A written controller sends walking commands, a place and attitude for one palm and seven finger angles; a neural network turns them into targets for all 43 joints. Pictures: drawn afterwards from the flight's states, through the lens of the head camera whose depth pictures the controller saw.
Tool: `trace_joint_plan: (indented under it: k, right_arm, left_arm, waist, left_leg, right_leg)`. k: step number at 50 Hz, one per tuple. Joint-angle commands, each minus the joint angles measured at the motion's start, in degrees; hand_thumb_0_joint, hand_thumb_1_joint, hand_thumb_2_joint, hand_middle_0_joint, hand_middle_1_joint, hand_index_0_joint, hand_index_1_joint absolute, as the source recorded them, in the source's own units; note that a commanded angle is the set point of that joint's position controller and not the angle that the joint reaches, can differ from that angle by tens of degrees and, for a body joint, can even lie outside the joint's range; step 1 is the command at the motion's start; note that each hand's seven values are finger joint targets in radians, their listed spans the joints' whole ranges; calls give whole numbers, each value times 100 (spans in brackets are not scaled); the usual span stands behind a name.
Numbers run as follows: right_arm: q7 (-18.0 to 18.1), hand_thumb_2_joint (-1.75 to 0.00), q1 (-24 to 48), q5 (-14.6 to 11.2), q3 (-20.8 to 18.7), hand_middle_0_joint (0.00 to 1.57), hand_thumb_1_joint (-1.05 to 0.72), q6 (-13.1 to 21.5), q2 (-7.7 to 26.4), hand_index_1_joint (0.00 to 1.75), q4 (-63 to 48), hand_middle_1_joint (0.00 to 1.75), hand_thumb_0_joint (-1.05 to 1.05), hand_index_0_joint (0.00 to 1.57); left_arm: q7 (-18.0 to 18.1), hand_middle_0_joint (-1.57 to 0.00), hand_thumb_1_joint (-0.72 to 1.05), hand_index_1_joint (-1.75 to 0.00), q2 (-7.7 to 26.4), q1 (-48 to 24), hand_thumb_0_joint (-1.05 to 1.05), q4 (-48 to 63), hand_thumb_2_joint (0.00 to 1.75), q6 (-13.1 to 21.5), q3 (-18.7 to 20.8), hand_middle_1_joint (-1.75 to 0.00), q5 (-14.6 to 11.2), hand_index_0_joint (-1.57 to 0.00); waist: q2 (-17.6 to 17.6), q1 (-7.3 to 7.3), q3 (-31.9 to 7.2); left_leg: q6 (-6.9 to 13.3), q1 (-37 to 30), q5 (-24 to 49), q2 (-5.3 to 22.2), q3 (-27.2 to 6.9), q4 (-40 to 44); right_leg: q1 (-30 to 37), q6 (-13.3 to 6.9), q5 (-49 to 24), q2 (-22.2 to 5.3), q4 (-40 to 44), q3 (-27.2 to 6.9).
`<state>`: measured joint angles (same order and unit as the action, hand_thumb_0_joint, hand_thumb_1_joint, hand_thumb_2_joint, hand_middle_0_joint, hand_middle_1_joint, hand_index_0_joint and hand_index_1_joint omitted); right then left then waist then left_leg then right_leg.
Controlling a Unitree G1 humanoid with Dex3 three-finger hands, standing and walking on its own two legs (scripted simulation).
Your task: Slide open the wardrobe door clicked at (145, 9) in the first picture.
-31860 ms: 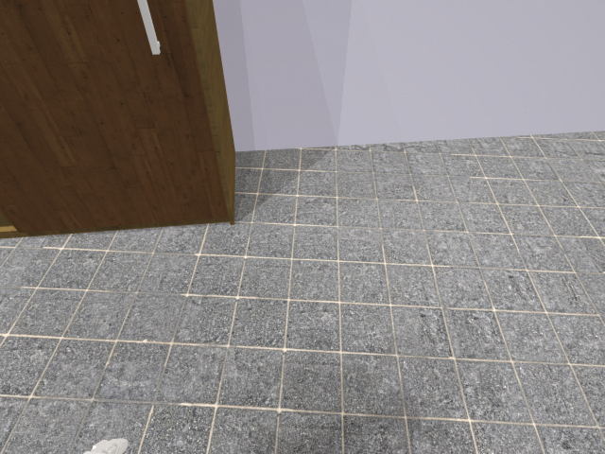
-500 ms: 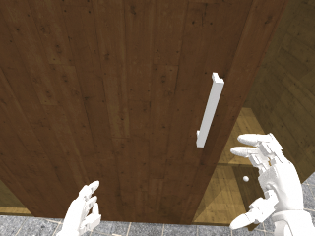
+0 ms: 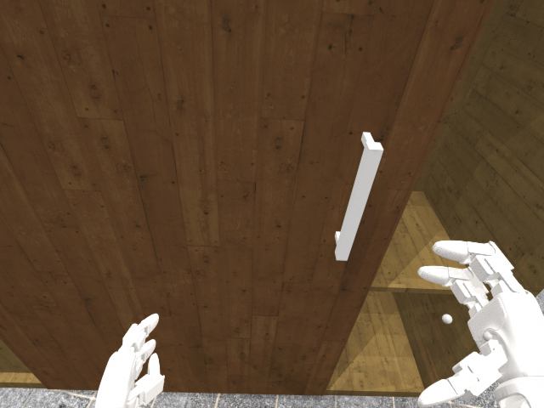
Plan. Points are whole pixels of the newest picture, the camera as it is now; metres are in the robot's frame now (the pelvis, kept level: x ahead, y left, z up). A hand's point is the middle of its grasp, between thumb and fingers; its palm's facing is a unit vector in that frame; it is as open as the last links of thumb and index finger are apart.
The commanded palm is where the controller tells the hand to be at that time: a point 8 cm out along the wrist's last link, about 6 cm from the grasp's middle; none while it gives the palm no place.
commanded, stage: draw the hand back to the body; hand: right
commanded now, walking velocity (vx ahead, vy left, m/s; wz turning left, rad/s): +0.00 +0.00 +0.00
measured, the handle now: (353, 201) +0.39 -0.12 +0.16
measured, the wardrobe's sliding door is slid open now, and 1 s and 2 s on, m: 0.35 0.35 0.35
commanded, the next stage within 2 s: step back with the hand held close in 1.28 s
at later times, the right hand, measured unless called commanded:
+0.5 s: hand (488, 306) +0.19 -0.23 +0.17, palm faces +0.34 +0.88 -0.32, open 12.8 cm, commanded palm +0.15 -0.27 +0.18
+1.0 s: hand (529, 286) +0.21 -0.28 +0.19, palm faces +0.46 +0.82 -0.35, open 8.0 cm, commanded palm +0.16 -0.31 +0.20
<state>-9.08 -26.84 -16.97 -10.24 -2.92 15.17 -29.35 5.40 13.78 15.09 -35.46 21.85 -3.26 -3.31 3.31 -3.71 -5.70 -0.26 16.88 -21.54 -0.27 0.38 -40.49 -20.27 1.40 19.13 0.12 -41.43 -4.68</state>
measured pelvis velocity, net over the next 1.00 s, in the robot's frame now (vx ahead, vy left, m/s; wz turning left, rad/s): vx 0.02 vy -0.02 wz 0.03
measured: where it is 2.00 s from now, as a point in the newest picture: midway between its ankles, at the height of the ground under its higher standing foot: outside the picture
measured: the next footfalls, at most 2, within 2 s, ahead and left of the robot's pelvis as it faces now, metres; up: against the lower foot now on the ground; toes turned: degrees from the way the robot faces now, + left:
none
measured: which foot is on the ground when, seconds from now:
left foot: down 0.00-1.00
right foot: down 0.00-1.00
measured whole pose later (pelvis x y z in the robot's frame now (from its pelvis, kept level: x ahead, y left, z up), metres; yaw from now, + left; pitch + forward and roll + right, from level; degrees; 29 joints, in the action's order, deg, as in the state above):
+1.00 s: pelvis +0.02 -0.02 +0.02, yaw +2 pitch -5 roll +0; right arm 5.8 -24.6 -4.2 -20.0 3.8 20.1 -22.9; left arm 5.1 12.6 11.3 -37.4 8.7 -1.2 0.1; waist 2.1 -4.8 0.3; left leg -1.5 5.5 -16.2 0.7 -1.8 -27.0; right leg -8.6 -0.1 15.0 0.5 -28.9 -2.2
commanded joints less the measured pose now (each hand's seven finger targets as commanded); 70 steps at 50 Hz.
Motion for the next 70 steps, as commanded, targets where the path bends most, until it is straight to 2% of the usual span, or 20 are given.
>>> trace_joint_plan:
  k: [1, 4, 7, 10, 11, 12, 13, 14, 19, 22, 23, 27, 34, 42, 44, 45, 49, 63, 69, 70]
  right_arm:
    - [-37, -20, 573, -112, -704, 25, 55, 119, 816, 115, -1129, 115, 0, 25]
    - [-62, -20, 684, -117, -593, 25, 55, 15, 721, 115, -1366, 115, 0, 25]
    - [-65, -24, 804, -157, -883, 25, 48, -20, 941, 111, -1273, 111, 0, 25]
    - [-130, -29, 966, -202, -957, 24, 37, -44, 994, 104, -1223, 104, 0, 24]
    - [640, -31, 1173, 842, -1021, 24, 33, 455, 1683, 102, -1856, 102, 0, 24]
    - [956, -32, 831, 946, -1034, 24, 30, 574, 1455, 100, -1489, 100, 0, 24]
    - [1076, -34, 604, 1047, -700, 24, 26, 652, 1057, 98, -1184, 98, 0, 24]
    - [1172, -36, 619, 1086, -554, 24, 22, 742, 956, 96, -1156, 96, 0, 24]
    - [1436, -44, 678, 1264, -646, 23, 4, 1067, 1115, 85, -1108, 85, 0, 23]
    - [1534, -50, 539, 1320, -924, 23, -7, 1145, 1348, 79, -1063, 79, 0, 23]
    - [1527, -51, 507, 1318, -825, 23, -10, 1142, 1205, 77, -965, 77, 0, 23]
    - [1579, -58, 591, 1342, -1094, 22, -25, 1178, 1418, 68, -941, 68, 0, 22]
    - [1554, -71, 552, 1306, -1246, 21, -50, 1139, 1412, 53, -820, 53, 0, 21]
    - [1560, -85, 781, 1266, -1599, 20, -79, 1094, 1638, 36, -593, 36, 0, 20]
    - [1557, -88, 885, 1266, -1584, 20, -86, 1099, 1607, 32, -651, 32, 0, 20]
    - [1569, -90, 861, 1258, -1665, 20, -90, 1090, 1670, 30, -576, 30, 0, 20]
    - [1548, -90, 864, 1269, -1424, 20, -90, 1059, 1465, 30, -621, 30, 0, 20]
    - [1513, -90, 819, 1267, -1517, 20, -90, 975, 1518, 30, -477, 30, 0, 20]
    - [1513, -90, 900, 1288, -1520, 20, -90, 984, 1565, 30, -637, 30, 0, 20]
    - [1549, -90, 1192, 1273, -1705, 20, -90, 983, 1781, 30, -591, 30, 0, 20]
  left_arm:
    - [8, -20, 90, -30, 563, -925, 0, 1064, 90, 338, 238, -30, -49, -20]
    - [-11, -20, 90, -30, 560, -935, 0, 1112, 90, 272, 213, -30, -53, -20]
    - [40, -20, 90, -30, 602, -938, 0, 1055, 90, 265, 222, -30, -47, -20]
    - [57, -20, 90, -30, 600, -910, 0, 1050, 90, 267, 207, -30, -62, -20]
    - [60, -20, 90, -30, 484, -1060, 0, 1082, 90, 112, 236, -30, 176, -20]
    - [60, -20, 90, -30, 463, -973, 0, 1003, 90, 43, 257, -30, 236, -20]
    - [34, -20, 90, -30, 443, -982, 0, 964, 90, -75, 233, -30, 256, -20]
    - [10, -20, 90, -30, 440, -944, 0, 967, 90, -170, 246, -30, 258, -20]
    - [17, -20, 90, -30, 456, -1053, 0, 953, 90, -444, 304, -30, 295, -20]
    - [45, -20, 90, -30, 475, -1086, 0, 893, 90, -512, 335, -30, 328, -20]
    - [38, -20, 90, -30, 450, -1110, 0, 888, 90, -552, 314, -30, 324, -20]
    - [52, -20, 90, -30, 479, -1160, 0, 823, 90, -613, 347, -30, 339, -20]
    - [-13, -20, 90, -30, 478, -1133, 0, 809, 90, -783, 381, -30, 328, -20]
    - [12, -20, 90, -30, 505, -1182, 0, 779, 90, -940, 426, -30, 319, -20]
    - [2, -20, 90, -30, 485, -1183, 0, 768, 90, -959, 419, -30, 320, -20]
    - [8, -20, 90, -30, 485, -1179, 0, 759, 90, -964, 423, -30, 328, -20]
    - [-15, -20, 90, -30, 508, -1173, 0, 754, 90, -967, 429, -30, 342, -20]
    - [-11, -20, 90, -30, 480, -1229, 0, 733, 90, -1083, 417, -30, 383, -20]
    - [-8, -20, 90, -30, 474, -1243, 0, 725, 90, -1083, 424, -30, 400, -20]
    - [10, -20, 90, -30, 492, -1246, 0, 688, 90, -1089, 422, -30, 398, -20]
  waist:
    - [-233, -102, -48]
    - [-85, -76, -58]
    - [-297, -74, 14]
    - [-169, -50, -24]
    - [-212, -177, 400]
    - [-256, -118, 565]
    - [-208, -57, 649]
    - [-212, -6, 534]
    - [-18, -12, 327]
    - [-110, -69, 203]
    - [-62, -48, 333]
    - [-118, -94, 317]
    - [-7, -99, 284]
    - [-98, -104, 448]
    - [178, -94, 380]
    - [68, -107, 372]
    - [78, -74, 330]
    - [-45, -105, 415]
    - [188, -116, 302]
    - [-9, -100, 308]
  left_leg:
    - [43, 310, 760, 22, 228, 912]
    - [50, 313, 937, 19, 278, 859]
    - [47, 342, 808, -10, 268, 949]
    - [50, 332, 798, -1, 264, 960]
    - [113, 304, 800, 65, -46, 1257]
    - [150, 418, 587, 135, -20, 1362]
    - [157, 422, 527, 148, 15, 1355]
    - [139, 309, 521, 172, 22, 1325]
    - [133, 12, 424, 184, 0, 1442]
    - [139, -215, 659, 183, 28, 1485]
    - [142, -217, 646, 176, 47, 1497]
    - [151, -392, 887, 162, 53, 1580]
    - [147, -633, 1297, 148, 95, 1580]
    - [128, -645, 1204, 109, 85, 1833]
    - [139, -680, 1248, 116, 69, 1827]
    - [135, -692, 1243, 108, 86, 1831]
    - [129, -738, 1342, 93, 94, 1863]
    - [116, -870, 1479, 69, 98, 2037]
    - [116, -928, 1485, 63, 74, 2103]
    - [111, -918, 1474, 51, 77, 2136]
  right_leg:
    - [260, -265, -453, 19, 767, 290]
    - [337, -257, -594, 23, 765, 279]
    - [361, -274, -530, 7, 773, 237]
    - [405, -258, -511, 4, 809, 226]
    - [300, -303, -573, 3, 791, 244]
    - [321, -275, -428, -22, 768, 271]
    - [408, -268, -359, -58, 821, 266]
    - [499, -269, -320, -74, 886, 258]
    - [791, -277, -231, -80, 1165, 294]
    - [939, -293, -491, -102, 1276, 299]
    - [909, -275, -463, -108, 1350, 286]
    - [1052, -278, -736, -118, 1463, 288]
    - [1182, -229, -1170, -162, 1651, 300]
    - [1263, -242, -1087, -135, 1748, 369]
    - [1333, -229, -1124, -128, 1765, 377]
    - [1335, -231, -1115, -126, 1780, 371]
    - [1437, -234, -1242, -115, 1813, 356]
    - [1496, -249, -1399, -80, 1903, 429]
    - [1608, -248, -1406, -56, 1937, 463]
    - [1594, -258, -1388, -49, 1940, 450]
